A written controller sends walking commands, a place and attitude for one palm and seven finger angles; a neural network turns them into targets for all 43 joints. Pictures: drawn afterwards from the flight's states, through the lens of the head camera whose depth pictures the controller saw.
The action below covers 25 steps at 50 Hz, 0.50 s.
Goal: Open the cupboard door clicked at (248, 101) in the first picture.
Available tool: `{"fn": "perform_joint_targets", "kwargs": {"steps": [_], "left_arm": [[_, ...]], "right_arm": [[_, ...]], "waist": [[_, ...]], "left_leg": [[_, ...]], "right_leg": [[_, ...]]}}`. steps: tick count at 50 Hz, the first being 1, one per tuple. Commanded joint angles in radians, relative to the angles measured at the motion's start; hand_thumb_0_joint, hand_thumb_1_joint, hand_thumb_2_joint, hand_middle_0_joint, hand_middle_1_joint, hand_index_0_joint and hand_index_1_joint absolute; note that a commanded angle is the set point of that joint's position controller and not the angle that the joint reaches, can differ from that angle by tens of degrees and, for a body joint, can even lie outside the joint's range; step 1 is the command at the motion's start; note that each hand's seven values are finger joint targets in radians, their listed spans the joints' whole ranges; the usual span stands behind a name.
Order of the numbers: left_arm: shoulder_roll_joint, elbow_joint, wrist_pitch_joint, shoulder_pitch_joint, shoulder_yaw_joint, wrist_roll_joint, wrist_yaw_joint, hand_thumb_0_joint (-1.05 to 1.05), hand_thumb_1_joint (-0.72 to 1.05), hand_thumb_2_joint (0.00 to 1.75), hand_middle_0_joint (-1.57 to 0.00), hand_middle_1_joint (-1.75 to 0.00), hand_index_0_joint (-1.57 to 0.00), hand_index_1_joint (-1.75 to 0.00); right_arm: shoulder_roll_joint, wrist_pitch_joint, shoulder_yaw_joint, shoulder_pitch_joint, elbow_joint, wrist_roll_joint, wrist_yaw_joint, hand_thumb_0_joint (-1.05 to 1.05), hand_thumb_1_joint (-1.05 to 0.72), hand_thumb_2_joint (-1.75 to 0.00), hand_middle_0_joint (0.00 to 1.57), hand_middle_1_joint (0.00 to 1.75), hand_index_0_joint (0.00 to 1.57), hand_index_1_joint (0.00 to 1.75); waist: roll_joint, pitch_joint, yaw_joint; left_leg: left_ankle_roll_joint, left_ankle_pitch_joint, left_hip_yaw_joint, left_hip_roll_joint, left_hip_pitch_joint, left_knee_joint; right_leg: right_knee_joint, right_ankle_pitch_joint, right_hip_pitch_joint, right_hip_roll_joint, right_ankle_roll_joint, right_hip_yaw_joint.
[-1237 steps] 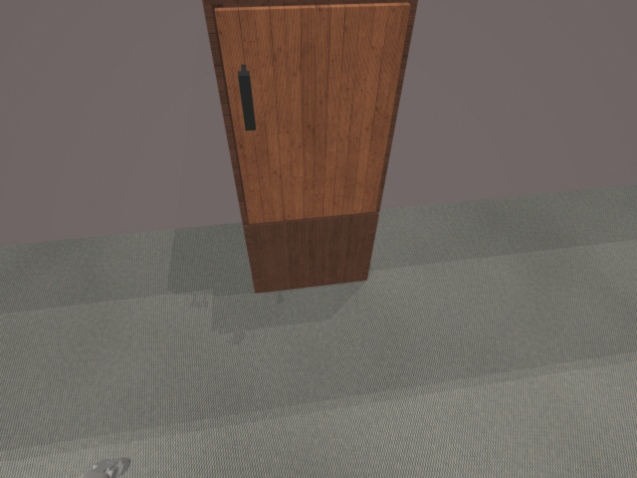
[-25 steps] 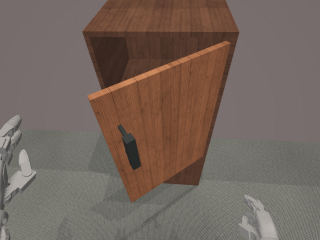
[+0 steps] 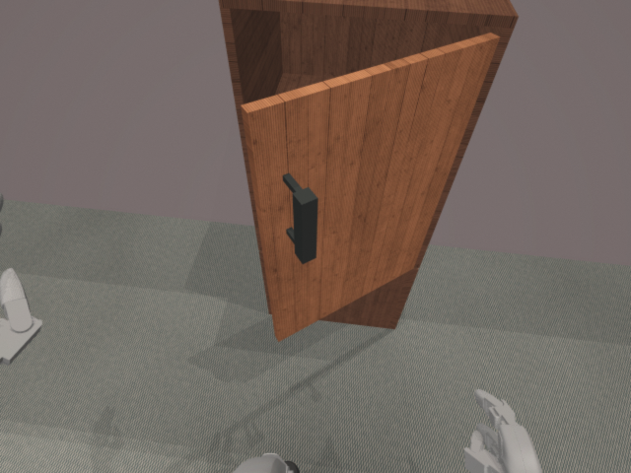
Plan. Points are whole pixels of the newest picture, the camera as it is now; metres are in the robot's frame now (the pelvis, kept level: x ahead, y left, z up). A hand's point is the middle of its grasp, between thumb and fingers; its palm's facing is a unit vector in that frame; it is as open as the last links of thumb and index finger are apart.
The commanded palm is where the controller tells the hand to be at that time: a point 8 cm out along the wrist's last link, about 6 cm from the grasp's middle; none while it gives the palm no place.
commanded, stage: step back with the hand held close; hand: left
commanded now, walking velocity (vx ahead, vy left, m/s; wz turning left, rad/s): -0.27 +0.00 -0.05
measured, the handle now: (297, 218) +0.44 +0.06 +0.07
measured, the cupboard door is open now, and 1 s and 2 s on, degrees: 38 38 38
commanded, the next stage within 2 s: stop stepping back and stand still in 0.24 s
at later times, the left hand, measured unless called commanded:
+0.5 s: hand out of the picture +0.11 +0.24 +0.18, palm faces +0.32 -0.84 -0.44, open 7.4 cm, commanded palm +0.04 +0.30 +0.19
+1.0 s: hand out of the picture +0.02 +0.20 +0.17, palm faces +0.29 -0.81 -0.51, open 7.4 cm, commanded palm -0.04 +0.27 +0.19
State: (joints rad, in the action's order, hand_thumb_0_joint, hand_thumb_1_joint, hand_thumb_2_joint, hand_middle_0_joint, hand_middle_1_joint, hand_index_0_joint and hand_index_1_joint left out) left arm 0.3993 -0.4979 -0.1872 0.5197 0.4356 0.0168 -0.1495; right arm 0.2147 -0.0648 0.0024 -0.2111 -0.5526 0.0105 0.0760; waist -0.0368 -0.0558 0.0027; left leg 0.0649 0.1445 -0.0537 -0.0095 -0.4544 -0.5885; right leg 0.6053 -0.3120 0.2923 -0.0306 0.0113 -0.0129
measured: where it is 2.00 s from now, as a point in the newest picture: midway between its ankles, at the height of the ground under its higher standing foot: outside the picture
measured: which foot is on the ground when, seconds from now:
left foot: down 0.00-0.06, up 0.08-0.14, down 0.16-0.54, up 0.56-0.68, down 0.70-0.98, up 1.00-1.00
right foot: down 0.00-0.18, up 0.20-0.52, down 0.54-0.78, up 0.80-0.92, down 0.94-1.00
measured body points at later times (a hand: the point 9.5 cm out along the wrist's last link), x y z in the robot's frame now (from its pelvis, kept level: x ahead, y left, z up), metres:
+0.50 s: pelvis -0.12 +0.01 +0.01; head -0.09 +0.03 +0.46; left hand +0.08 +0.29 +0.21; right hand +0.05 -0.22 -0.06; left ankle +0.04 +0.09 -0.72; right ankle -0.26 -0.09 -0.70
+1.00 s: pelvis -0.20 -0.02 +0.00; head -0.22 -0.03 +0.45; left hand +0.00 +0.25 +0.20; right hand -0.08 -0.27 -0.09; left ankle -0.10 +0.09 -0.71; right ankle -0.19 -0.09 -0.72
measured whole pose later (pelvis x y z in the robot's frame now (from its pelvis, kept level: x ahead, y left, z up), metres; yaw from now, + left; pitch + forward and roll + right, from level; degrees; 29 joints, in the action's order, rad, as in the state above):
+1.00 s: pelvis -0.20 -0.02 +0.00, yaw -5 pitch -3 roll +1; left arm 0.43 -0.48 -0.17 0.58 0.38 0.02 -0.14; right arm 0.19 -0.11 0.00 -0.26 -0.62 0.00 0.06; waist 0.00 -0.01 -0.06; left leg 0.01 0.30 -0.02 0.01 -0.39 -0.65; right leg 0.64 -0.33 0.26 -0.02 -0.06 0.06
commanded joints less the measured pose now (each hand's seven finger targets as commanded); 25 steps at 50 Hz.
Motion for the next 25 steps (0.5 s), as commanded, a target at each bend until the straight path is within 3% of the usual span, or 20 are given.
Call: {"fn": "perform_joint_targets", "kwargs": {"steps": [1,2,3,5,6,7,8,9,10,11,12,13,14,15,19,21,23,24,25], "left_arm": [[0.178,-0.252,-0.082,-0.015,0.095,0.023,-0.016,0.00,0.90,0.90,-0.20,-0.30,-0.20,-0.30],[0.180,-0.262,-0.082,-0.035,0.085,0.021,-0.020,0.00,0.90,0.90,-0.20,-0.30,-0.20,-0.30],[0.189,-0.282,-0.083,-0.054,0.086,0.020,-0.028,0.00,0.90,0.90,-0.20,-0.30,-0.20,-0.30],[0.193,-0.252,-0.069,-0.069,0.090,0.011,-0.035,0.00,0.90,0.90,-0.20,-0.30,-0.20,-0.30],[0.200,-0.257,-0.064,-0.100,0.091,0.015,-0.035,0.00,0.90,0.90,-0.20,-0.30,-0.20,-0.30],[0.207,-0.255,-0.063,-0.131,0.095,0.017,-0.035,0.00,0.90,0.90,-0.20,-0.30,-0.20,-0.30],[0.226,-0.279,-0.072,-0.162,0.108,0.012,-0.036,0.00,0.90,0.90,-0.20,-0.30,-0.20,-0.30],[0.213,-0.285,-0.083,-0.157,0.119,0.006,-0.042,0.00,0.90,0.90,-0.20,-0.30,-0.20,-0.30],[0.214,-0.241,-0.092,-0.119,0.137,0.012,-0.044,0.00,0.90,0.90,-0.20,-0.30,-0.20,-0.30],[0.204,-0.200,-0.093,-0.083,0.141,0.011,-0.040,0.00,0.90,0.90,-0.20,-0.30,-0.20,-0.30],[0.193,-0.215,-0.094,-0.075,0.142,0.008,-0.039,0.00,0.90,0.90,-0.20,-0.30,-0.20,-0.30],[0.212,-0.221,-0.098,-0.038,0.157,0.016,-0.037,0.00,0.90,0.90,-0.20,-0.30,-0.20,-0.30],[0.172,-0.247,-0.090,-0.030,0.114,0.024,-0.033,0.00,0.90,0.90,-0.20,-0.30,-0.20,-0.30],[0.170,-0.261,-0.081,-0.002,0.109,0.027,-0.033,0.00,0.90,0.90,-0.20,-0.30,-0.20,-0.30],[0.165,-0.326,-0.060,0.046,0.085,0.046,-0.031,0.00,0.90,0.90,-0.20,-0.30,-0.20,-0.30],[0.180,-0.340,-0.051,0.044,0.090,0.048,-0.034,0.00,0.90,0.90,-0.20,-0.30,-0.20,-0.30],[0.233,-0.327,-0.043,0.073,0.140,0.051,-0.039,0.00,0.90,0.90,-0.20,-0.30,-0.20,-0.30],[0.219,-0.320,-0.044,0.087,0.126,0.056,-0.032,0.00,0.90,0.90,-0.20,-0.30,-0.20,-0.30],[0.252,-0.323,-0.048,0.100,0.152,0.056,-0.026,0.00,0.90,0.90,-0.20,-0.30,-0.20,-0.30]], "right_arm": [[0.118,-0.075,0.062,0.071,0.133,0.000,0.002,0.00,-0.90,-0.90,0.20,0.30,0.20,0.30],[0.121,-0.075,0.067,0.062,0.113,0.000,0.000,0.00,-0.90,-0.90,0.20,0.30,0.20,0.30],[0.119,-0.074,0.069,0.052,0.088,-0.006,0.001,0.00,-0.90,-0.90,0.20,0.30,0.20,0.30],[0.101,-0.071,0.054,0.070,0.090,-0.013,0.002,0.00,-0.90,-0.90,0.20,0.30,0.20,0.30],[0.101,-0.070,0.049,0.078,0.090,-0.012,0.004,0.00,-0.90,-0.90,0.20,0.30,0.20,0.30],[0.112,-0.069,0.042,0.092,0.089,-0.010,0.012,0.00,-0.90,-0.90,0.20,0.30,0.20,0.30],[0.149,-0.073,0.050,0.130,0.094,-0.013,0.024,0.00,-0.90,-0.90,0.20,0.30,0.20,0.30],[0.147,-0.086,0.043,0.132,0.098,-0.019,0.030,0.00,-0.90,-0.90,0.20,0.30,0.20,0.30],[0.113,-0.102,0.048,0.107,0.086,-0.028,0.027,0.00,-0.90,-0.90,0.20,0.30,0.20,0.30],[0.118,-0.111,0.056,0.094,0.074,-0.035,0.017,0.00,-0.90,-0.90,0.20,0.30,0.20,0.30],[0.122,-0.111,0.064,0.089,0.077,-0.034,0.008,0.00,-0.90,-0.90,0.20,0.30,0.20,0.30],[0.123,-0.110,0.070,0.089,0.076,-0.034,0.002,0.00,-0.90,-0.90,0.20,0.30,0.20,0.30],[0.116,-0.111,0.068,0.099,0.078,-0.030,-0.006,0.00,-0.90,-0.90,0.20,0.30,0.20,0.30],[0.118,-0.112,0.070,0.107,0.077,-0.021,-0.012,0.00,-0.90,-0.90,0.20,0.30,0.20,0.30],[0.107,-0.115,0.051,0.110,0.083,-0.015,-0.022,0.00,-0.90,-0.90,0.20,0.30,0.20,0.30],[0.106,-0.117,0.044,0.099,0.083,-0.017,-0.018,0.00,-0.90,-0.90,0.20,0.30,0.20,0.30],[0.103,-0.110,0.040,0.097,0.084,-0.023,-0.011,0.00,-0.90,-0.90,0.20,0.30,0.20,0.30],[0.088,-0.104,0.030,0.093,0.087,-0.019,-0.013,0.00,-0.90,-0.90,0.20,0.30,0.20,0.30],[0.081,-0.094,0.028,0.090,0.084,-0.017,-0.014,0.00,-0.90,-0.90,0.20,0.30,0.20,0.30]], "waist": [[0.127,0.137,-0.010],[0.195,0.152,-0.013],[0.220,0.177,-0.015],[0.230,0.158,-0.021],[0.198,0.126,-0.028],[0.109,0.080,-0.028],[-0.111,0.042,-0.012],[-0.261,0.085,0.006],[-0.256,0.145,0.003],[-0.225,0.167,-0.002],[-0.196,0.155,-0.004],[-0.140,0.174,0.002],[-0.100,0.176,-0.001],[-0.082,0.204,0.003],[-0.196,0.237,-0.002],[-0.245,0.246,-0.002],[-0.275,0.232,0.004],[-0.230,0.227,0.002],[-0.127,0.231,-0.002]], "left_leg": [[-0.060,0.277,0.065,-0.026,0.177,0.007],[-0.076,0.223,0.048,0.009,0.294,-0.178],[-0.077,0.207,0.056,0.016,0.347,-0.281],[-0.069,0.201,0.067,0.001,0.264,-0.215],[-0.067,0.177,0.079,-0.010,0.246,-0.075],[-0.057,0.133,0.108,-0.032,0.220,0.092],[-0.030,0.100,0.221,-0.124,0.154,0.225],[0.021,0.036,0.352,-0.254,0.030,0.323],[0.062,0.040,0.398,-0.316,0.032,0.377],[0.084,0.267,0.436,-0.353,-0.043,0.446],[0.100,0.324,0.435,-0.348,-0.071,0.439],[0.099,0.232,0.412,-0.334,-0.001,0.393],[0.098,0.153,0.357,-0.314,0.072,0.371],[0.089,0.127,0.316,-0.294,0.127,0.361],[0.019,0.348,0.252,-0.218,0.178,0.469],[-0.032,0.410,0.202,-0.173,0.205,0.506],[-0.097,0.402,0.136,-0.110,0.186,0.481],[-0.129,0.335,0.089,-0.064,0.194,0.418],[-0.118,0.201,0.019,-0.021,0.257,0.255]], "right_leg": [[-0.289,-0.133,0.145,0.135,-0.093,-0.215],[-0.355,-0.168,0.281,0.219,-0.136,-0.292],[-0.362,-0.096,0.317,0.271,-0.165,-0.310],[-0.288,0.126,0.230,0.267,-0.135,-0.246],[-0.237,0.183,0.205,0.237,-0.105,-0.213],[-0.162,0.154,0.200,0.159,-0.055,-0.156],[-0.052,0.067,0.178,0.061,-0.010,-0.086],[0.133,-0.011,0.044,-0.007,0.014,-0.009],[0.299,-0.174,0.009,-0.031,0.006,-0.033],[0.458,-0.209,-0.044,-0.043,0.007,-0.061],[0.508,-0.189,-0.034,-0.037,0.002,-0.073],[0.484,-0.177,0.011,-0.025,-0.002,-0.079],[0.473,-0.166,0.054,-0.023,0.003,-0.068],[0.456,-0.167,0.068,-0.023,0.007,-0.047],[0.260,-0.212,-0.011,-0.050,-0.002,0.046],[0.085,-0.264,-0.088,-0.084,-0.018,0.107],[-0.158,-0.246,-0.186,-0.101,-0.040,0.152],[-0.287,-0.193,-0.219,-0.086,-0.055,0.146],[-0.389,-0.107,-0.156,-0.001,-0.078,0.068]]}}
